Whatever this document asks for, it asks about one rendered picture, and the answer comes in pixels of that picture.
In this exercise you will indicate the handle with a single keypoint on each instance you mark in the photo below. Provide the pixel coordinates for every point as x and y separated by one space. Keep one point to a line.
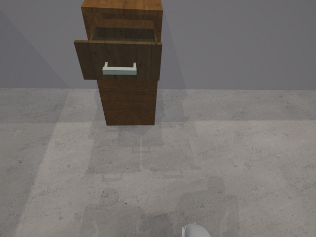
119 70

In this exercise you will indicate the cabinet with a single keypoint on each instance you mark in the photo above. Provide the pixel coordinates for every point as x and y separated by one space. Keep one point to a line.
125 102

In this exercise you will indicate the robot right thigh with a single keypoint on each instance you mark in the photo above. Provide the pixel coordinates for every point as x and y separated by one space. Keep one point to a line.
193 230

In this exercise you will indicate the drawer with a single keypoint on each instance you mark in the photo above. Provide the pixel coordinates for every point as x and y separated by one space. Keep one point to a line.
120 47

